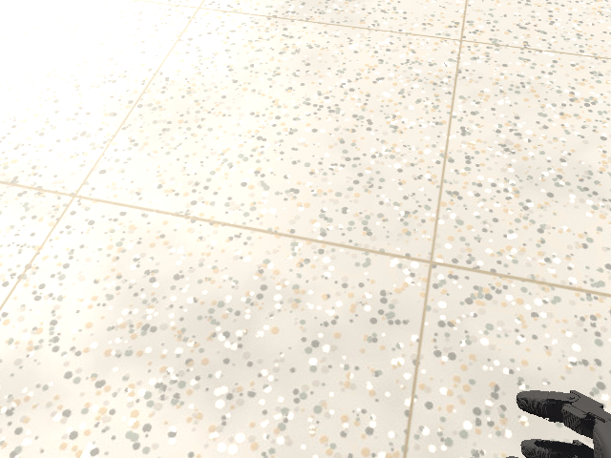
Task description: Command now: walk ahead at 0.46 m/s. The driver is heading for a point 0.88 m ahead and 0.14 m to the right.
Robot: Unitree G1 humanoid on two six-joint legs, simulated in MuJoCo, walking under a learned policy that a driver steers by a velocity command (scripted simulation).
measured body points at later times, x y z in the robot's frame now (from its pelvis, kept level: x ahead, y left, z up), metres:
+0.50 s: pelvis +0.27 +0.02 +0.01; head +0.30 +0.01 +0.46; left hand +0.49 +0.24 -0.08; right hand +0.26 -0.27 -0.12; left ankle +0.15 +0.12 -0.73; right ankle +0.46 -0.12 -0.70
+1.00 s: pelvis +0.55 -0.01 +0.01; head +0.58 -0.02 +0.46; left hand +0.56 +0.27 -0.11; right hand +0.76 -0.25 -0.08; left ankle +0.74 +0.14 -0.69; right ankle +0.46 -0.11 -0.73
